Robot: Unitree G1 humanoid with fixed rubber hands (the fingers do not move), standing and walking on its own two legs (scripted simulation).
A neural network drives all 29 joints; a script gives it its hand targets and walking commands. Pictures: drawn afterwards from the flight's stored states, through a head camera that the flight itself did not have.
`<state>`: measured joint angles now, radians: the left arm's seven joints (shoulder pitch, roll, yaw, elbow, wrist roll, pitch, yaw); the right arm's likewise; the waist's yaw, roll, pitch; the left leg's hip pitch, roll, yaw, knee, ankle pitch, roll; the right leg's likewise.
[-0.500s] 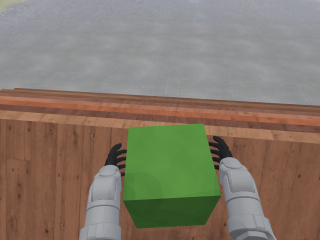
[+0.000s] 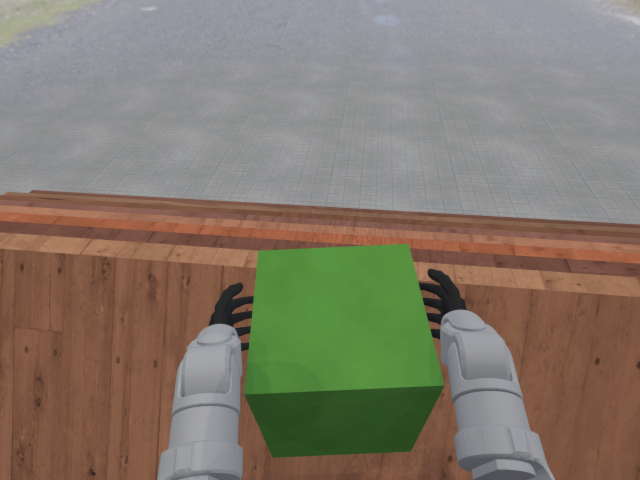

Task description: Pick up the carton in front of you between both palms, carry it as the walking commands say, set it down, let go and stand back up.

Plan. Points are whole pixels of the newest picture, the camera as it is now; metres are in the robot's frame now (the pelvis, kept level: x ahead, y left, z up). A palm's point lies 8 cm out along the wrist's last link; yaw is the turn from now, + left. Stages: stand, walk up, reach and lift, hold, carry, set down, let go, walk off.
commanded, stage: hold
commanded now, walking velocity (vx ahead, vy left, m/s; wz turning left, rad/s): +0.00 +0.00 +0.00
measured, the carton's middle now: (337, 355) +0.30 +0.00 -0.03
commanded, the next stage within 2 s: carry in 0.14 s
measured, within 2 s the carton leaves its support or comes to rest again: neither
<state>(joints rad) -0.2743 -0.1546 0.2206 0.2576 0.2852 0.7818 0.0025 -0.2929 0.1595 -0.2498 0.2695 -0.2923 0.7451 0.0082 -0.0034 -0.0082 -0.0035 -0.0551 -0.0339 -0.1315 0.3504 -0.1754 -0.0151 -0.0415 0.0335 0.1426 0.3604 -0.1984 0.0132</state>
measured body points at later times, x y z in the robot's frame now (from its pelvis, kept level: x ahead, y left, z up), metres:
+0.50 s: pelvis +0.07 -0.01 +0.00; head +0.05 -0.02 +0.45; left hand +0.36 +0.13 +0.08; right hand +0.37 -0.17 +0.08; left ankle +0.09 +0.10 -0.72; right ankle +0.01 -0.13 -0.75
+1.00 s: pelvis +0.34 -0.07 -0.02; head +0.33 -0.08 +0.43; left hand +0.60 +0.08 +0.07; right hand +0.61 -0.23 +0.07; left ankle +0.18 +0.07 -0.67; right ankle +0.41 -0.14 -0.75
